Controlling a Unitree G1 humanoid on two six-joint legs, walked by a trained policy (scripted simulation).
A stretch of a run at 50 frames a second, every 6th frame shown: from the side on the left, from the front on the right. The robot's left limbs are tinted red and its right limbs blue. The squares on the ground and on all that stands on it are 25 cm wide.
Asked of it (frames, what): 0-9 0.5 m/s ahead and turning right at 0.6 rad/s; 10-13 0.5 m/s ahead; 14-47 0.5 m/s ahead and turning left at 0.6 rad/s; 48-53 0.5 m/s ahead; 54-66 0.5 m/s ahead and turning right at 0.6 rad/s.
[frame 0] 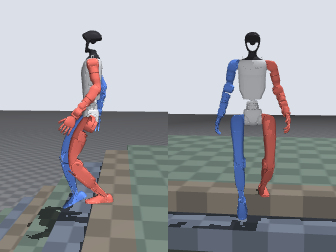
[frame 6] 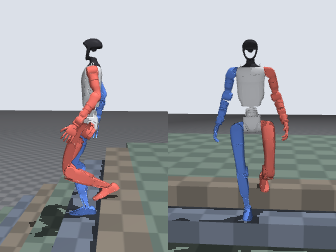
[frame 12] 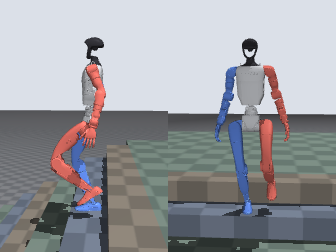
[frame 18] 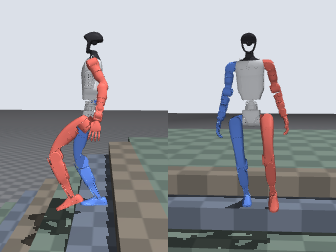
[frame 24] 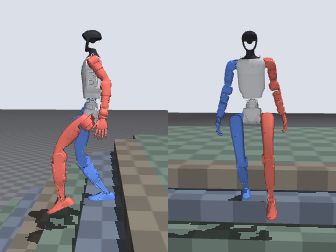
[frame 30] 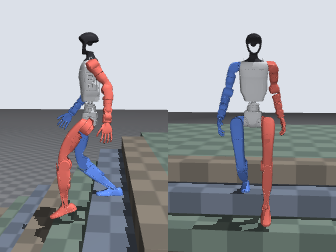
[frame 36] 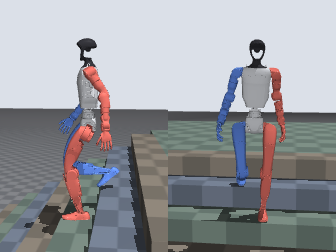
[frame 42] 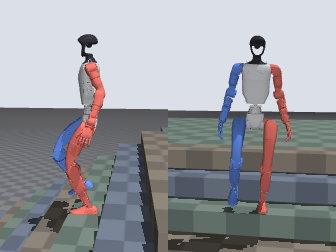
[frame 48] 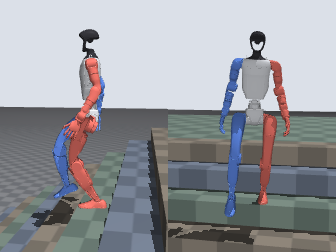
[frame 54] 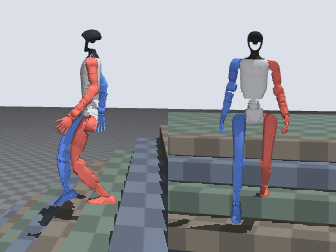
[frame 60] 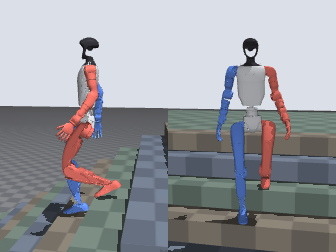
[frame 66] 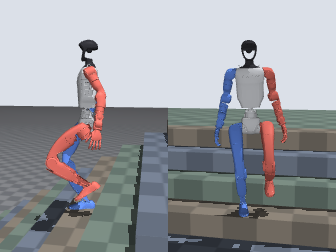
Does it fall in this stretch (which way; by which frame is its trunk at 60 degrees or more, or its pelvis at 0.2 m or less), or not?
no
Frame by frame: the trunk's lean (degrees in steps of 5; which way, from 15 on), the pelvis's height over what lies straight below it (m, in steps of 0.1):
0: 0, 0.9
6: 0, 0.8
12: 5, 0.8
18: 5, 0.7
24: 5, 0.7
30: 0, 0.8
36: 0, 0.8
42: 5, 0.7
48: 5, 0.7
54: 0, 0.7
60: 5, 0.8
66: 0, 0.7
